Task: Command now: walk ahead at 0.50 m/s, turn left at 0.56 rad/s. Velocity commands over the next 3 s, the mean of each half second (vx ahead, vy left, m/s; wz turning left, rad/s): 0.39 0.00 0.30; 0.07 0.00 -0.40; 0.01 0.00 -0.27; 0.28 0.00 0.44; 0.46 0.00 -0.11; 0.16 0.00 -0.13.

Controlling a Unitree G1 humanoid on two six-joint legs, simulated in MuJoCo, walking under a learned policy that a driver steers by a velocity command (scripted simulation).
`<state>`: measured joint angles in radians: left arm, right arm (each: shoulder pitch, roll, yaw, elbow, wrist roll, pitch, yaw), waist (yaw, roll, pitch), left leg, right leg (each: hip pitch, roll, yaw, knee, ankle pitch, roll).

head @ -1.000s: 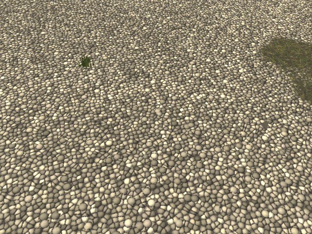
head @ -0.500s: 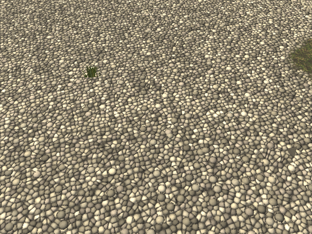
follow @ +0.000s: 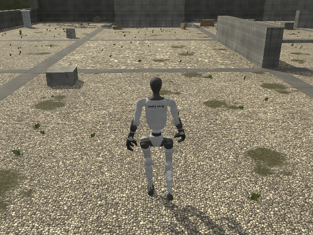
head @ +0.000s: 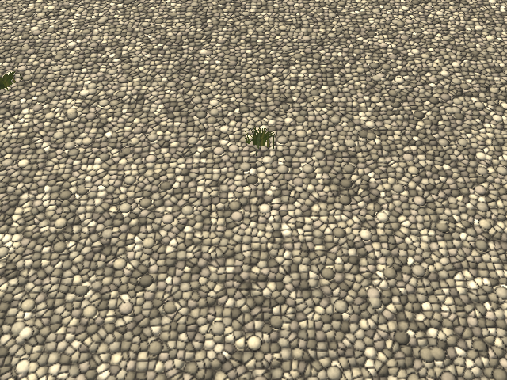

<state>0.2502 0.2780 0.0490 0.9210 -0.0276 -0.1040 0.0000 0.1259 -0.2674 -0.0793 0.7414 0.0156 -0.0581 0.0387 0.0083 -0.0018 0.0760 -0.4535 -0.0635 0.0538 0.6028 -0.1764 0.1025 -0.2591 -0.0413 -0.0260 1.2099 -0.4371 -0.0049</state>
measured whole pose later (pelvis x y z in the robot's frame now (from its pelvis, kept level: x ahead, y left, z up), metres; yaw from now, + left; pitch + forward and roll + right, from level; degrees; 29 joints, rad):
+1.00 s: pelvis +0.33 +0.00 +0.02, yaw -8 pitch +2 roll -1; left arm 0.18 0.34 0.10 0.77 -0.02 0.05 0.02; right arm 0.18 -0.25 -0.06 0.69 -0.02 -0.01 -0.05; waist 0.00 -0.05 0.02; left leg -0.26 0.03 0.03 0.44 -0.21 0.01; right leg -0.56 0.05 0.08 1.11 -0.40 0.08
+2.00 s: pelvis +0.41 +0.01 +0.03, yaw +2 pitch +2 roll -2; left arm 0.11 0.33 0.08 0.76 0.00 -0.09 -0.04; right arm 0.41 -0.25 -0.05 0.77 0.01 -0.05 0.00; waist -0.03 -0.04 0.01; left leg -0.06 -0.02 -0.05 0.31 -0.27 0.06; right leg -0.59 -0.05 0.01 0.89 -0.17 0.02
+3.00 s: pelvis +0.89 +0.03 +0.01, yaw -9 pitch +0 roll +1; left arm 0.22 0.27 0.04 0.83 0.01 0.04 0.03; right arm 0.16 -0.21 -0.01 0.73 -0.02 -0.03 0.01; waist 0.01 -0.02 0.03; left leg -0.37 -0.04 0.02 0.51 -0.14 0.03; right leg -0.27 -0.04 0.06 0.58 -0.29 0.04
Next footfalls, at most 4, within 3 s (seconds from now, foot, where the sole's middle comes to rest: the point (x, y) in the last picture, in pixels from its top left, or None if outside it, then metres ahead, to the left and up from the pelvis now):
0.40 right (312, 379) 0.43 -0.12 -0.76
0.82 left None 0.39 0.11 -0.76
1.24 right None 0.33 -0.15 -0.76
1.80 left None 0.38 0.09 -0.76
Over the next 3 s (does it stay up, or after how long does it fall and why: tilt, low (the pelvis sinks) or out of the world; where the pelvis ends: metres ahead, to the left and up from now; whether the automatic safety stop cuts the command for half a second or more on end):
stays up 0.89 0.03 0.01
